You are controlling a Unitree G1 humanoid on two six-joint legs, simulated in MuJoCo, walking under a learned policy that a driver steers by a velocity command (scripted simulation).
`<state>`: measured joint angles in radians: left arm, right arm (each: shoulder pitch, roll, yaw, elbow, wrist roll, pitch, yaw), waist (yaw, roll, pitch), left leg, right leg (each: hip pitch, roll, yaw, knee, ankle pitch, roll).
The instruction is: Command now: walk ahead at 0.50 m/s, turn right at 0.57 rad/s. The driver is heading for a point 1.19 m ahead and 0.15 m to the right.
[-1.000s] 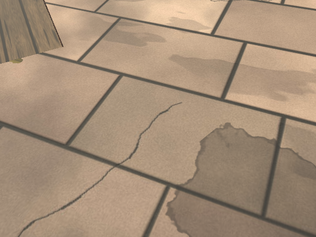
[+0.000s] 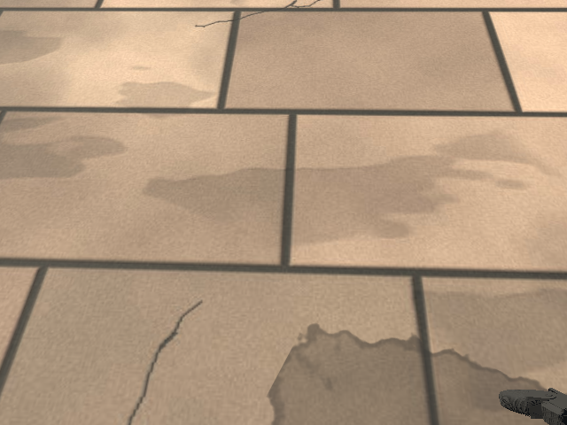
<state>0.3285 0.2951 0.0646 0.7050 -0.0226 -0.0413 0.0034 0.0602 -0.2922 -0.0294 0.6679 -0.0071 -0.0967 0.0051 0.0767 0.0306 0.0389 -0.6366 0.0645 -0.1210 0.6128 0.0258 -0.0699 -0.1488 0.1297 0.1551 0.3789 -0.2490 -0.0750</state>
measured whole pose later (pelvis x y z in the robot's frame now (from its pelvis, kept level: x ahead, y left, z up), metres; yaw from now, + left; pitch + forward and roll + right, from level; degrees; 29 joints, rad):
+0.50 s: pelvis +0.26 +0.02 +0.00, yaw -18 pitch +1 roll +2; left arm 0.13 0.30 0.07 0.61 -0.02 -0.02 -0.03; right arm 0.34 -0.29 -0.07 0.83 0.00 -0.08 0.00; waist -0.09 -0.04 0.05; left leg 0.02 -0.01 0.18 0.25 -0.28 0.00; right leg -0.68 -0.09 0.04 0.77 -0.02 0.00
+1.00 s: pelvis +0.51 -0.12 +0.00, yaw -27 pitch +1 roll -1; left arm 0.33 0.27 0.05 0.74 0.00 -0.07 -0.01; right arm 0.11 -0.30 -0.04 0.75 0.01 -0.08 0.02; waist 0.06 0.05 0.03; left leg -0.69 0.12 -0.04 0.69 0.09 -0.03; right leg -0.03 0.10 0.00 0.24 -0.22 -0.08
